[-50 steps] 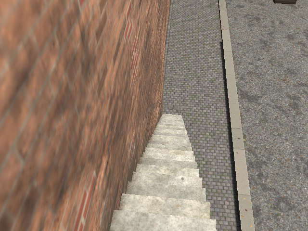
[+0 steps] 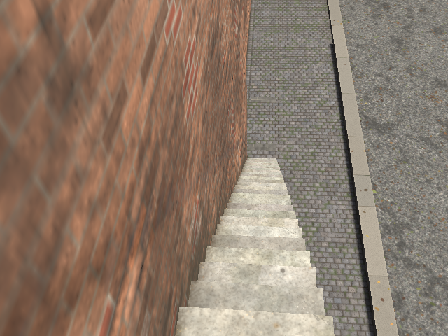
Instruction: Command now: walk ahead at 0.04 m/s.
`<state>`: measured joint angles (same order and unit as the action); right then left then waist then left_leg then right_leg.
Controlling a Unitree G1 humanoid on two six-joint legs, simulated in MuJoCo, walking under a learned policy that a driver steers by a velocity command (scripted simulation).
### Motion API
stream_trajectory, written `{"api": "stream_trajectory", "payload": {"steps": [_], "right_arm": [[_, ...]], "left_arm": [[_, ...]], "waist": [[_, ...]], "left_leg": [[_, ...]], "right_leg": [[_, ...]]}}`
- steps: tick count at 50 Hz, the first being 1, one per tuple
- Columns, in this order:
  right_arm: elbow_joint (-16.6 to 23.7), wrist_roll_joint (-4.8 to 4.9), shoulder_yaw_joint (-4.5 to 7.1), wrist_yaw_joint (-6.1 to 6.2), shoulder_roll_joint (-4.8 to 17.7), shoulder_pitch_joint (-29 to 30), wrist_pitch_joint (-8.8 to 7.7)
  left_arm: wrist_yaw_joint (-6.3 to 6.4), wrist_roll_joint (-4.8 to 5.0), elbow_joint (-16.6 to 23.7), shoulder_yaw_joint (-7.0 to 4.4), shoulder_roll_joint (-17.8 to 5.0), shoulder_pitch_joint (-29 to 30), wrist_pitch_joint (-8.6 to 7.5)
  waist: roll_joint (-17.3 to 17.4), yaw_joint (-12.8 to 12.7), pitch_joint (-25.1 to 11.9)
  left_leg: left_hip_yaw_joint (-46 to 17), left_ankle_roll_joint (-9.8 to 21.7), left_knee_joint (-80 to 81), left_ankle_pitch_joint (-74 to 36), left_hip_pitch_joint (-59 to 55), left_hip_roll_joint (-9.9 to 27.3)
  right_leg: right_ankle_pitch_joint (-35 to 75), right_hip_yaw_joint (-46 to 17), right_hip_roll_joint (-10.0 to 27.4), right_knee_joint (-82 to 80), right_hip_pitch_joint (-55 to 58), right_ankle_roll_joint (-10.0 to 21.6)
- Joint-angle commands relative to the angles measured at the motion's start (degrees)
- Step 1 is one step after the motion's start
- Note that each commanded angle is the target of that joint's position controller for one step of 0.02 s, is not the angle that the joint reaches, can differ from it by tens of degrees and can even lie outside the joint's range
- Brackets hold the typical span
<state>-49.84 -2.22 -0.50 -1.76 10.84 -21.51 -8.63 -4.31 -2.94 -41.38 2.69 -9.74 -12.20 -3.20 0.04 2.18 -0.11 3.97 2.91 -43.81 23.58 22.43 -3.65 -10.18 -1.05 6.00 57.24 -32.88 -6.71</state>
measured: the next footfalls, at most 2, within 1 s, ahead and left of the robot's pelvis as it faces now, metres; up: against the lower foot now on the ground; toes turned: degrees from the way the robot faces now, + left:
right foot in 1.00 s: +0.22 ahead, -0.18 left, -0.21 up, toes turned -6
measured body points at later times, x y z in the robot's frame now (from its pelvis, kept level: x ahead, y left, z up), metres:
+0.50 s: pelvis +0.01 -0.04 +0.02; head +0.02 -0.05 +0.47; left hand +0.12 +0.21 -0.11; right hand +0.08 -0.32 -0.11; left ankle -0.01 +0.10 -0.70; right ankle +0.01 -0.13 -0.70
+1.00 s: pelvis +0.12 -0.07 -0.12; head +0.12 -0.07 +0.33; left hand +0.31 +0.13 -0.23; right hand -0.01 -0.31 -0.25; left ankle +0.00 +0.09 -0.68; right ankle +0.19 -0.18 -0.86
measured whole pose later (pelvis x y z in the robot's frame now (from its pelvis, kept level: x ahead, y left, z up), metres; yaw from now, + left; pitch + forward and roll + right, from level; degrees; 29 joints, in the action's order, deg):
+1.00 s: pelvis +0.12 -0.07 -0.12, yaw -2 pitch -1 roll +4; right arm -53.7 2.0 2.2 5.0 11.3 -32.6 2.5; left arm -3.2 -3.2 -43.8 0.1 -12.6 -8.6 -1.9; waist -4.7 7.0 -0.4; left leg 0.4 0.6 -84.9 51.2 23.8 0.8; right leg 28.0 0.5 3.6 21.8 -16.6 -1.3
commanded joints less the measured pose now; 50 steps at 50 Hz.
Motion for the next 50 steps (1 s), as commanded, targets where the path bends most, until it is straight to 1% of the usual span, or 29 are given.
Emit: {"api": "stream_trajectory", "payload": {"steps": [1,2,3,4,5,7,9,19,22,23,24,26,29,30,31,33,34,35,37,38,40,41,43,44,45,47,48,49,50], "right_arm": [[4.0,0.20,1.15,-3.61,7.4,7.3,0.42],[4.4,1.47,2.32,-4.10,9.4,7.7,1.52],[5.1,3.17,2.87,-3.58,9.9,5.9,2.63],[4.3,3.13,3.32,-2.41,10.0,2.4,3.63],[3.7,2.64,3.60,-2.13,10.1,2.4,4.41],[3.2,2.41,3.96,-1.99,10.5,-1.9,4.29],[4.7,1.48,3.16,-2.62,8.1,0.8,4.82],[8.4,0.80,3.00,-3.34,11.3,4.7,7.15],[8.4,-1.24,4.78,-2.39,15.9,1.3,7.34],[10.9,3.98,3.80,1.30,10.2,13.1,10.54],[12.2,4.50,2.96,2.68,9.0,11.5,11.92],[11.8,3.02,2.63,3.59,9.9,8.9,12.94],[9.3,2.54,2.64,2.85,10.6,6.4,13.07],[8.8,-4.61,3.47,-0.54,12.8,1.4,6.13],[7.6,-5.70,3.91,-1.44,11.0,2.1,2.52],[7.6,-4.94,4.39,-0.73,11.0,-2.7,0.97],[6.9,-4.54,4.41,0.01,11.0,-6.5,0.66],[5.3,-4.10,3.99,0.87,10.0,-10.9,0.59],[3.8,-3.78,2.17,1.92,5.7,-10.9,1.13],[3.6,-3.19,2.93,2.17,8.8,-8.7,1.17],[4.0,-3.17,2.44,1.92,8.4,-5.2,0.76],[0.6,4.49,4.75,4.08,10.9,-8.8,3.13],[-2.4,5.64,4.57,6.24,10.2,-15.5,7.21],[0.5,6.03,4.03,6.38,8.1,-8.9,8.56],[0.9,5.93,3.44,7.22,6.0,-5.6,9.49],[2.2,4.33,4.44,7.18,9.1,-2.5,10.92],[0.9,5.08,4.98,7.29,11.3,-4.2,10.81],[0.5,4.19,5.03,7.37,11.3,-4.1,10.96],[-1.2,3.25,4.91,7.42,7.9,-7.6,10.97]], "left_arm": [[0.53,0.66,-2.1,-2.77,-5.2,-12.8,-1.11],[0.11,-0.45,-1.5,-2.80,-8.0,-5.2,-1.02],[-0.37,0.49,-1.3,-2.53,-8.6,-1.0,-0.88],[-0.74,2.45,-1.7,-1.64,-8.0,0.8,-1.15],[-0.73,2.94,-3.1,-1.54,-7.5,0.1,-1.63],[-0.98,3.69,-3.8,-1.53,-10.0,3.0,-2.45],[-0.39,3.98,-6.4,-1.56,-10.2,1.9,-2.27],[1.08,3.73,-7.6,-1.67,-10.7,4.3,-1.96],[2.62,2.44,-6.7,-4.28,-15.8,4.1,-2.17],[2.29,0.26,-8.4,-2.59,-10.8,-4.6,0.65],[2.14,0.24,-7.9,-3.05,-11.7,-4.5,1.85],[2.12,1.49,-5.5,-4.23,-14.2,-4.0,2.77],[1.98,1.20,-2.5,-4.70,-14.2,-1.9,3.37],[3.19,3.94,2.5,-4.33,-11.5,8.0,-0.69],[4.06,3.60,2.5,-3.64,-11.0,8.0,-2.95],[4.63,0.39,2.5,-2.27,-8.1,5.4,-4.36],[4.58,-0.60,2.5,-1.33,-6.5,7.0,-4.19],[4.87,-1.30,3.6,-1.23,-6.8,9.3,-3.79],[4.80,-2.45,3.9,-0.40,-6.5,11.7,-3.54],[4.29,-2.77,2.5,-0.55,-7.1,8.9,-3.28],[2.83,-3.88,0.5,-0.46,-6.8,5.8,-2.99],[2.28,0.91,1.8,-4.79,-14.4,6.9,-1.83],[0.55,-0.81,-0.3,-3.49,-7.1,5.9,-0.66],[-0.97,-0.87,-0.6,-2.51,-4.2,4.6,-0.58],[-1.12,0.35,-0.6,-1.10,-0.2,2.9,0.53],[0.25,0.11,-3.2,-1.95,-2.2,-4.1,2.15],[0.62,-1.04,-5.6,-3.02,-3.8,-8.4,2.58],[1.49,-0.42,-6.1,-4.17,-6.1,-13.4,2.99],[2.73,0.33,-8.3,-5.38,-8.6,-17.3,2.21]], "waist": [[-2.9,-11.2,-8.6],[-6.6,-7.7,-7.6],[-8.9,-5.2,-7.8],[-7.7,-2.7,-5.6],[-3.6,-2.6,-2.4],[-4.8,0.7,-2.6],[-2.0,-0.1,-3.4],[-0.7,-2.7,-0.3],[-0.7,-3.2,2.0],[1.6,-5.1,-6.4],[-2.3,-3.0,-5.2],[-9.4,-1.8,0.8],[-7.5,0.9,6.4],[1.7,1.0,14.8],[2.8,1.2,9.9],[6.6,1.5,2.0],[9.2,4.6,0.9],[6.4,6.6,1.1],[0.8,6.7,2.2],[1.6,4.5,0.7],[1.6,1.7,1.7],[2.5,3.2,-0.4],[4.5,5.1,-1.5],[-3.1,2.7,0.4],[-3.9,-0.4,4.3],[-2.4,-2.8,8.2],[-1.4,-2.0,6.6],[1.0,-4.1,4.0],[-3.9,-4.9,0.8]], "left_leg": [[-11.8,3.7,5.5,-52.2,10.8,13.5],[-4.8,-1.6,3.3,-38.6,10.2,8.1],[-0.7,-4.7,2.3,-26.5,7.5,5.0],[1.0,-5.8,1.9,-19.2,4.8,4.1],[0.6,-5.0,1.8,-20.5,4.1,4.1],[0.4,-5.3,3.0,-20.3,-1.5,5.4],[0.0,-5.1,4.5,-23.3,-5.0,5.8],[0.7,-6.0,12.0,-16.3,-5.0,6.4],[1.8,-2.6,13.8,3.8,-2.7,5.5],[2.5,-4.6,5.2,-1.3,-6.7,4.7],[3.2,-4.6,2.8,3.4,-1.8,4.0],[2.4,-4.1,1.0,9.5,5.2,4.1],[1.1,-2.1,3.1,6.0,1.4,4.2],[0.6,2.7,8.9,1.5,2.7,3.6],[-3.1,6.3,8.6,1.2,-1.7,5.0],[-20.5,15.3,12.6,-1.3,-9.4,13.1],[-28.2,17.5,16.1,-1.8,-14.2,17.1],[-34.0,17.2,17.5,4.2,-19.8,20.2],[-33.6,15.4,11.8,7.3,-18.7,20.5],[-31.4,15.3,11.1,7.1,-11.7,18.5],[-25.3,14.9,9.7,6.2,2.7,16.0],[-22.0,10.2,-9.7,-3.1,-10.4,15.7],[-17.0,5.9,-15.0,-6.6,-6.9,13.2],[-10.7,4.2,-16.0,-1.1,10.1,8.6],[-6.4,3.4,-13.8,1.7,25.7,7.3],[-2.7,2.8,-18.8,-1.5,21.7,6.0],[-1.7,3.4,-26.9,-8.5,20.3,5.6],[-2.1,4.7,-35.2,-10.7,18.9,4.5],[-2.8,4.2,-51.7,5.8,21.9,1.5]], "right_leg": [[7.7,1.3,-2.0,0.3,23.1,2.9],[14.9,1.4,-1.2,-6.6,24.0,5.2],[22.7,0.4,-1.4,-12.3,22.9,6.7],[21.2,-2.0,-1.2,-17.2,20.4,7.2],[20.1,-1.2,-1.9,-18.7,18.2,7.0],[20.6,-4.6,-1.0,-22.4,15.3,8.5],[15.2,-3.2,-2.6,-23.2,15.5,8.4],[1.6,-2.6,-4.8,-29.6,21.1,10.1],[-28.3,-4.6,-4.2,-32.5,19.4,14.4],[-9.3,-4.3,-4.3,-28.4,24.1,13.4],[-5.5,-6.7,-2.1,-29.5,26.5,14.8],[-17.5,-14.0,1.5,-34.7,24.7,17.6],[-28.0,-14.3,-0.3,-34.4,16.3,17.2],[-34.4,-15.9,5.0,-29.1,7.6,21.9],[-31.4,-11.8,2.2,-22.2,3.8,21.0],[-24.5,-0.4,-6.2,-3.2,-4.4,14.6],[-22.8,0.3,-7.3,9.0,-11.6,10.9],[-22.9,-5.5,-4.0,13.3,-21.2,10.0],[-16.2,-7.5,-1.2,10.7,-28.0,9.2],[-17.4,-5.5,-2.0,13.3,-22.7,9.5],[-13.9,-1.7,-3.4,16.5,-13.5,10.0],[15.0,-10.6,-1.7,-2.1,-17.3,7.8],[21.0,-3.6,-4.4,-6.5,-10.0,6.7],[36.7,2.3,-6.8,-15.0,7.0,6.0],[45.9,5.5,-7.9,-19.8,22.2,3.9],[40.3,6.6,-8.4,-34.8,25.9,2.7],[38.8,8.6,-8.7,-38.2,33.1,3.9],[34.3,7.2,-5.8,-44.4,37.9,5.3],[45.2,2.2,1.2,-50.8,45.5,8.2]]}}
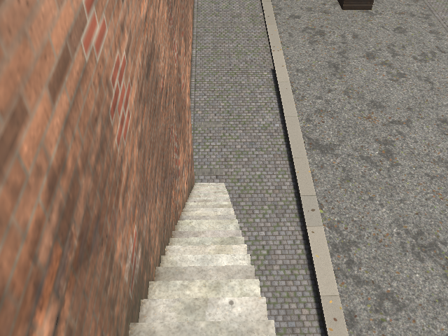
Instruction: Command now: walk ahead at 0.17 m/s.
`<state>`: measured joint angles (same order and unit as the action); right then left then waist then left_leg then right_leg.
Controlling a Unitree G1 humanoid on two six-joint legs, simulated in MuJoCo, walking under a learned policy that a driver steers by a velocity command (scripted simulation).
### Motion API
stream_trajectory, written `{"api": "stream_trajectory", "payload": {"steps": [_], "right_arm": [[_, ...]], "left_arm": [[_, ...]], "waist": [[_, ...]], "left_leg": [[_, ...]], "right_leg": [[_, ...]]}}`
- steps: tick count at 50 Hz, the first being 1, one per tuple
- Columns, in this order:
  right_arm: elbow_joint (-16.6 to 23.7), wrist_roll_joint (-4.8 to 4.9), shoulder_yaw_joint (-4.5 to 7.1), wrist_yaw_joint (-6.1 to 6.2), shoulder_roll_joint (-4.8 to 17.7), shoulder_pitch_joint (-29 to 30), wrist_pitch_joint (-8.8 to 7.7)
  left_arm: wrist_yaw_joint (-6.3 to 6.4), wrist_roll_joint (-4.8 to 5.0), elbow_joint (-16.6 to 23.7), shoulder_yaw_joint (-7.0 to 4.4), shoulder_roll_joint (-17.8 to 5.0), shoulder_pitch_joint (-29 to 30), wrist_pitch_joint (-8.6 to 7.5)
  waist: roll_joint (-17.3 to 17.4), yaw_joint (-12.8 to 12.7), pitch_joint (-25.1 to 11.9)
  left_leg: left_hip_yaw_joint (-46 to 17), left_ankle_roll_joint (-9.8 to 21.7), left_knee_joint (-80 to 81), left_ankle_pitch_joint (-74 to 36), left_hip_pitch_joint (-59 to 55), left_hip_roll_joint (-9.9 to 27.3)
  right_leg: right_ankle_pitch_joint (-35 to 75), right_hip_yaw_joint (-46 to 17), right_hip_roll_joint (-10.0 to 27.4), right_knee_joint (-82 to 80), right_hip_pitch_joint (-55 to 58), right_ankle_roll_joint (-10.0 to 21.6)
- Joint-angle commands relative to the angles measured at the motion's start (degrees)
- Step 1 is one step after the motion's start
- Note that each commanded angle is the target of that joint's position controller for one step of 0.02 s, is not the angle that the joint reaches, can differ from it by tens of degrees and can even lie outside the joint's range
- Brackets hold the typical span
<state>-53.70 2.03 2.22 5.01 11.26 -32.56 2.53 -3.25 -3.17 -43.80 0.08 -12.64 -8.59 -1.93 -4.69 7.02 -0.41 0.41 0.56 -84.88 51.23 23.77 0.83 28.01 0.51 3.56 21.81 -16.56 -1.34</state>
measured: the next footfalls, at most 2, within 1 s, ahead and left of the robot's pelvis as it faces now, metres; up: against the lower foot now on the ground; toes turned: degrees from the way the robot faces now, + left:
left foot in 0.20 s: +0.06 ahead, +0.13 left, +0.19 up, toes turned -3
left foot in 1.00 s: +0.17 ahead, +0.10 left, +0.00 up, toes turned -3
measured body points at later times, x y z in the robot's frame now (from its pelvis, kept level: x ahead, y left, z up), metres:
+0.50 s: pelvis +0.06 -0.01 -0.06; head +0.01 +0.00 +0.39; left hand +0.06 +0.21 -0.22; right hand +0.22 -0.22 -0.17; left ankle +0.05 +0.13 -0.60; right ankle +0.06 -0.10 -0.80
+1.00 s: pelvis +0.11 +0.01 -0.09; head +0.09 +0.03 +0.36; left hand -0.02 +0.24 -0.25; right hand +0.32 -0.22 -0.17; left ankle +0.13 +0.13 -0.76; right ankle +0.06 -0.09 -0.80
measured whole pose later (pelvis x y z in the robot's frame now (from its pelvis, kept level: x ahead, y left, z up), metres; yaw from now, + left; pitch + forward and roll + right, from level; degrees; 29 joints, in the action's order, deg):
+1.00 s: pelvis +0.11 +0.01 -0.09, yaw -3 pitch -2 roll +0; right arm -48.7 0.4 -0.2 3.9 11.1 -0.1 3.4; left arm 0.6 -3.5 -63.0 1.1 -13.6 -32.9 -4.4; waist -2.7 -8.0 -0.6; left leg -2.9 -0.3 -60.3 10.2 27.5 -1.5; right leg -26.4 6.6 2.5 46.2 -14.7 3.4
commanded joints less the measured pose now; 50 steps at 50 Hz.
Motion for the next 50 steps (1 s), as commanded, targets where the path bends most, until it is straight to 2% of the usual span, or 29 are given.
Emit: {"api": "stream_trajectory", "payload": {"steps": [1,2,3,4,5,6,7,8,9,10,11,12,15,17,18,20,21,22,24,25,26,27,32,36,45,47,48,49,50], "right_arm": [[3.0,-1.52,1.86,-0.52,4.9,3.4,0.32],[8.6,0.64,-0.14,-0.34,2.3,0.3,0.59],[8.3,-1.54,-1.58,0.73,0.8,5.5,1.45],[7.5,-1.32,-0.06,1.50,6.0,12.5,2.31],[5.7,-0.52,0.72,1.57,7.2,16.1,2.76],[5.1,-0.68,-0.07,1.03,3.9,12.0,3.83],[5.0,-0.60,-0.37,1.07,3.2,10.2,4.56],[4.5,-0.79,1.06,1.91,6.6,12.5,4.28],[6.1,-0.94,0.14,1.64,2.9,13.0,3.52],[4.9,-1.17,0.48,1.62,3.8,11.9,3.16],[6.5,-0.84,-0.07,1.38,2.6,12.5,2.63],[6.0,0.80,0.15,1.96,2.6,13.5,2.35],[7.6,-0.31,-1.04,1.86,0.5,21.7,2.14],[7.5,-2.20,-1.32,1.36,1.9,24.3,1.79],[7.6,-2.10,-1.20,1.24,2.0,26.2,1.53],[9.0,-0.45,-0.56,-0.32,2.7,29.9,-0.29],[10.0,0.52,-0.01,-0.65,4.0,32.0,-1.09],[10.1,1.38,0.18,-0.80,3.7,31.3,-1.12],[10.2,0.74,0.26,-0.12,3.9,28.5,-1.83],[8.4,-0.87,-0.22,-1.47,3.0,29.0,-0.20],[6.5,0.01,-0.50,-1.75,-0.5,26.8,0.36],[8.5,0.80,-0.51,-0.94,1.3,28.5,-0.59],[9.5,1.29,-0.57,-0.31,4.1,33.9,-1.92],[9.6,1.24,-0.72,-0.15,4.2,35.5,-1.56],[9.0,0.64,-0.85,0.17,5.9,35.0,-0.91],[8.5,0.49,-0.66,0.33,6.3,33.0,-1.28],[9.5,-3.82,-1.35,-1.08,5.8,37.0,0.90],[5.3,-3.26,-1.67,-1.53,3.9,30.3,1.81],[3.1,-2.33,-2.44,-2.18,-0.6,22.5,1.90]], "left_arm": [[2.02,1.29,-6.8,-3.08,-8.7,-27.7,0.30],[1.26,2.18,-5.8,-3.21,-14.0,-21.3,-0.87],[1.99,2.73,-3.6,-4.33,-12.7,-14.2,-1.22],[2.03,0.92,-1.4,-1.47,-4.7,-8.9,-1.31],[1.46,-1.43,-1.4,0.43,-0.4,-8.2,-1.49],[1.94,-2.31,-2.2,0.47,-2.9,-8.3,-1.79],[1.99,-1.74,-3.5,-0.17,-5.3,-7.4,-2.09],[1.87,-1.28,-5.3,0.92,-2.5,-11.2,-3.11],[1.84,0.25,-6.9,1.76,-2.0,-9.9,-3.77],[1.65,0.59,-7.4,2.43,-1.0,-9.9,-3.73],[1.54,1.24,-7.2,2.11,-2.5,-7.2,-3.31],[1.26,0.57,-5.6,2.14,-1.4,-4.3,-1.76],[1.04,-0.07,-6.2,2.24,-2.0,-5.0,0.20],[0.08,-0.22,-9.3,2.05,-2.0,-12.5,1.35],[-0.23,0.19,-10.7,1.97,-1.6,-16.5,1.85],[0.26,0.89,-13.5,2.14,-2.2,-22.1,0.64],[0.57,1.05,-14.3,1.81,-4.3,-23.9,-0.17],[0.71,0.56,-14.0,1.74,-6.4,-21.6,-1.21],[2.15,0.40,-14.7,0.34,-9.0,-19.9,-2.22],[3.37,0.79,-12.8,2.65,-3.3,-17.6,-3.22],[3.52,1.21,-12.8,3.98,-1.8,-15.5,-3.70],[3.63,1.58,-14.8,1.32,-6.9,-19.3,-2.83],[3.39,0.45,-17.9,0.54,-6.9,-25.6,-2.73],[3.71,0.26,-19.5,0.22,-6.5,-30.5,-2.67],[3.56,-1.58,-18.7,-1.10,-8.2,-31.8,-2.70],[3.57,-1.18,-18.4,-1.56,-8.9,-30.1,-2.97],[4.27,0.11,-13.4,0.41,-5.8,-17.4,-3.67],[3.97,-0.25,-15.7,1.21,-6.0,-19.1,-3.68],[4.59,0.69,-16.8,0.77,-9.0,-19.0,-2.85]], "waist": [[-2.0,-12.0,-7.0],[-4.2,-5.0,-16.5],[-5.6,-8.7,-15.0],[2.7,-8.8,-6.1],[4.9,-9.7,-2.8],[2.4,-4.9,-1.9],[-2.4,-3.2,-0.3],[0.8,-5.1,3.3],[-5.1,-3.8,2.2],[-6.2,-3.5,1.1],[-10.5,-2.4,-0.7],[-7.1,-2.0,-0.4],[2.1,-3.8,7.3],[7.5,-7.2,10.9],[6.5,-9.7,11.1],[-1.0,-13.4,10.9],[-1.6,-14.2,9.2],[-2.3,-12.6,7.1],[-5.7,-11.5,3.6],[9.1,-9.3,5.6],[1.2,-8.5,3.4],[-6.1,-10.7,3.2],[0.1,-13.6,2.2],[-1.3,-14.6,1.8],[-1.4,-14.2,2.2],[-0.1,-13.1,2.0],[4.0,-9.4,6.9],[4.6,-8.0,5.2],[-0.1,-3.9,4.8]], "left_leg": [[5.2,4.6,-35.2,5.0,30.5,-9.0],[-4.3,3.2,-41.5,3.9,38.6,-3.7],[-6.5,2.0,-41.4,-5.4,39.7,-2.2],[-8.3,1.1,-28.3,-17.3,32.9,-1.2],[-5.0,0.5,-23.0,-17.9,25.4,-4.6],[-5.4,0.7,-20.4,-17.0,18.2,-3.8],[-1.4,0.4,-19.3,-13.7,14.6,-4.2],[-6.7,-1.3,-10.9,-27.2,21.4,-5.2],[-7.3,-3.0,-5.2,-29.9,19.0,-4.1],[-6.1,-3.4,-3.1,-29.0,17.2,-4.3],[-3.8,-4.1,0.8,-25.5,13.4,-3.0],[-2.7,-5.0,2.7,-20.8,12.8,-4.7],[-3.7,-4.3,17.2,-25.0,14.2,-3.8],[-9.7,-0.8,31.6,-23.9,26.0,-1.1],[-10.1,0.7,31.2,-23.5,30.8,-1.5],[-3.3,0.8,15.6,-27.9,30.1,-5.1],[-0.6,-0.2,5.1,-27.5,26.4,-6.5],[0.1,-1.2,-1.4,-22.3,22.7,-7.6],[-1.4,0.3,-4.9,-16.2,22.7,-5.8],[-5.9,-1.0,14.9,-34.9,21.3,-4.3],[-3.7,-3.0,9.6,-35.4,18.5,-6.7],[-3.0,0.1,5.2,-33.1,19.2,-6.1],[-1.8,0.0,7.6,-37.8,24.6,-5.2],[-2.4,-0.1,4.5,-36.0,28.6,-4.7],[-4.8,0.0,9.1,-47.5,24.3,-4.0],[-8.0,1.4,12.3,-52.0,19.9,-3.2],[-7.9,-0.9,43.6,-33.0,15.2,0.8],[-1.4,-1.2,39.5,-29.0,-5.0,-1.2],[0.3,-0.9,49.4,-30.4,-15.0,-1.5]], "right_leg": [[33.4,-3.3,10.6,2.2,41.9,4.8],[31.3,-14.9,24.0,17.3,47.0,17.0],[-5.3,-23.4,28.7,4.4,33.8,22.6],[-20.7,-17.8,23.1,-0.9,17.8,20.5],[-12.0,-12.2,18.1,-2.2,9.3,16.5],[-1.7,-13.8,20.2,-1.1,1.4,19.3],[-0.2,-11.5,18.0,-2.7,-4.6,19.0],[-0.3,-6.3,12.7,3.7,0.1,16.4],[-4.2,-8.5,14.2,4.9,-2.3,17.9],[-3.9,-7.3,12.6,7.5,-2.9,17.6],[-14.0,-7.4,13.1,7.0,-5.8,17.2],[-23.0,-2.2,9.5,7.0,-7.7,13.0],[-38.6,1.2,5.3,5.8,-11.2,5.2],[-38.4,4.0,1.4,11.1,-0.7,2.3],[-34.6,3.2,1.5,11.6,5.0,2.7],[-20.8,-0.3,6.0,9.0,8.2,7.3],[-13.3,-2.3,8.8,7.5,5.6,10.4],[-9.5,-4.0,11.4,5.8,3.4,12.3],[-1.2,-4.9,12.6,8.3,4.8,14.2],[-15.9,-7.1,9.6,7.8,3.6,11.0],[-22.2,-6.3,10.8,4.7,2.3,10.5],[-16.0,-1.7,9.1,7.7,3.4,10.3],[-2.1,-0.1,8.3,12.6,10.9,11.2],[3.4,-0.9,8.8,16.0,13.7,12.6],[0.2,-0.5,7.1,23.2,9.0,12.7],[2.8,0.5,6.2,25.4,5.0,12.7],[-11.6,-8.1,9.2,12.9,4.1,10.6],[3.3,-6.3,10.0,11.1,-7.5,11.0],[-1.9,-4.6,8.8,10.9,-8.9,10.1]]}}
